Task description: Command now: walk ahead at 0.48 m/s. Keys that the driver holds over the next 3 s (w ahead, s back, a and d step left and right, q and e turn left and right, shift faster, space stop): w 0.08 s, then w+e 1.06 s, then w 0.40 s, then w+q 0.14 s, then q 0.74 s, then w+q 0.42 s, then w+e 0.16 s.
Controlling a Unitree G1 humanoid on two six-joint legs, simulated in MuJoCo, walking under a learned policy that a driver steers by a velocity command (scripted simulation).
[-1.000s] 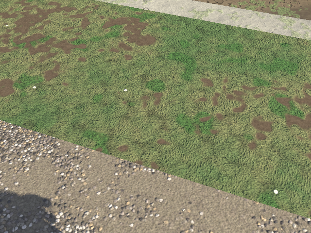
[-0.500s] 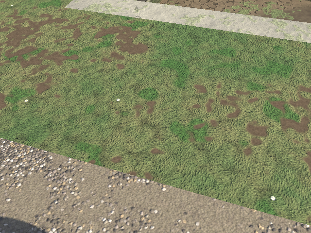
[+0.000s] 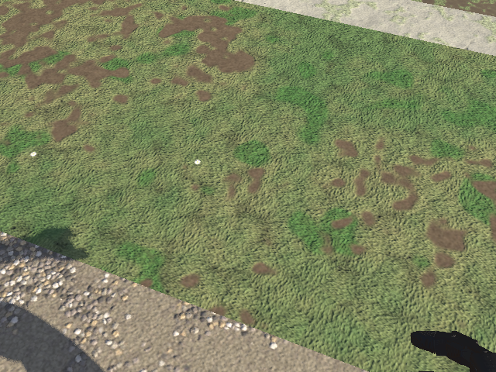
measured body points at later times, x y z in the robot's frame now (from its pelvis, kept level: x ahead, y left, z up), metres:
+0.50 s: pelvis +0.29 -0.03 +0.00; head +0.32 -0.05 +0.45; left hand +0.52 +0.16 -0.09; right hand +0.23 -0.30 -0.14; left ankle +0.12 +0.10 -0.71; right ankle +0.42 -0.15 -0.71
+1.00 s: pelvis +0.59 -0.09 +0.01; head +0.61 -0.11 +0.46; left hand +0.74 +0.16 -0.10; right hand +0.69 -0.41 -0.07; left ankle +0.75 -0.04 -0.72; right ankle +0.42 -0.15 -0.71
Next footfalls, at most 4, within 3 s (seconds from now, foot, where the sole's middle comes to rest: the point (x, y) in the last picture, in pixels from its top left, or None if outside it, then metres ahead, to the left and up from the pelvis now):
0.52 right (335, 371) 0.45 -0.16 -0.75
1.00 left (294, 253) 0.79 -0.06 -0.75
1.50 right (419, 239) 0.86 -0.43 -0.75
1.98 left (387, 158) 1.18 -0.37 -0.75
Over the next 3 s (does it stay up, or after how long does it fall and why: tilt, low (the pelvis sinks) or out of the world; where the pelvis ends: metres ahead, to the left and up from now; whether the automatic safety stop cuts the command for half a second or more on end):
stays up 1.19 -0.38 0.01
